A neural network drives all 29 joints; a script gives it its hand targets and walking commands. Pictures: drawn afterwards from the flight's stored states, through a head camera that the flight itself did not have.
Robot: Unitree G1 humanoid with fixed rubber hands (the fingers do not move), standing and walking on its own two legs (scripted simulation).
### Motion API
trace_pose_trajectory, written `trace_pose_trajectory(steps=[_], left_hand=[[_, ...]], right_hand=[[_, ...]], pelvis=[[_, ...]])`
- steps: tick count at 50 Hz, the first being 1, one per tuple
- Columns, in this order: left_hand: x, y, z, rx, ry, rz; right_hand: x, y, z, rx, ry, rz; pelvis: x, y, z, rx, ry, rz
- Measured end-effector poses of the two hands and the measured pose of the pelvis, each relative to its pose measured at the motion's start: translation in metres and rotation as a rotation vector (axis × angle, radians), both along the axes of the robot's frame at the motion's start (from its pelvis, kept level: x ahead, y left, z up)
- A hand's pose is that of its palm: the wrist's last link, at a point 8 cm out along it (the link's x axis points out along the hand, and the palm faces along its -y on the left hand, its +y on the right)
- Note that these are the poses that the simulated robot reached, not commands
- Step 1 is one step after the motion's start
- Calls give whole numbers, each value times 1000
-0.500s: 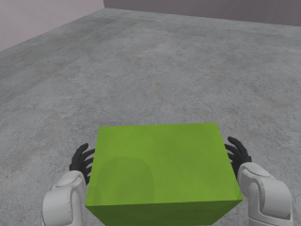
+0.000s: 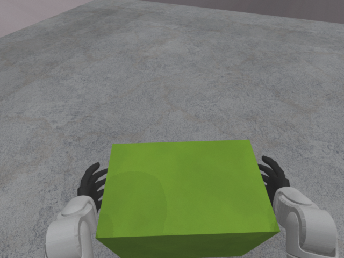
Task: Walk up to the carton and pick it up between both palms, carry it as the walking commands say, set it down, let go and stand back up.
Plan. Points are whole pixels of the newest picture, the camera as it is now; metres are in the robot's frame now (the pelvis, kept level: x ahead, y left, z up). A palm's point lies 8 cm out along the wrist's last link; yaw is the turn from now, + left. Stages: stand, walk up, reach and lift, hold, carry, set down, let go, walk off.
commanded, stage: carry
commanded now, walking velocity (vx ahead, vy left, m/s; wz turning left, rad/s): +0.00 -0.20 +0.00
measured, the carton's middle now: (182, 204) +0.26 -0.01 +0.01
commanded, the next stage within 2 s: none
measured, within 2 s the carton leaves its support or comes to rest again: neither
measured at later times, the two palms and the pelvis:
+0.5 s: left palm (97, 206) +0.23 +0.16 +0.09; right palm (293, 189) +0.23 -0.22 +0.10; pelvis -0.01 -0.05 +0.02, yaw +1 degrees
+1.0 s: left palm (157, 219) +0.20 +0.05 +0.08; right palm out of the picture +0.21 -0.34 +0.09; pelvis -0.03 -0.16 +0.01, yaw -1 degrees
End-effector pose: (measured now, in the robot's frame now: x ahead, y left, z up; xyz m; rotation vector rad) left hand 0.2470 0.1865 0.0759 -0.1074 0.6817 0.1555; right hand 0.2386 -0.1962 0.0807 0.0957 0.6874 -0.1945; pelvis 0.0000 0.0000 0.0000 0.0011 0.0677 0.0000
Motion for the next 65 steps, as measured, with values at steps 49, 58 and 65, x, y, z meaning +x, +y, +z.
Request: trace_pose_trajectory(steps=[49, 58, 65], left_hand=[[-47, -135, 0, -9, 24, 32], [-36, -204, 17, 27, -26, -13], [-51, -257, 10, 18, 25, -4]], right_hand=[[-32, -135, 8, -13, 22, 47], [-40, -204, 8, 7, -26, 13], [-56, -256, -2, 28, 24, -2]], pelvis=[[-32, -152, 10, -29, 2, -8], [-42, -212, 5, -25, 18, -13], [-50, -244, 10, -2, 18, -2]])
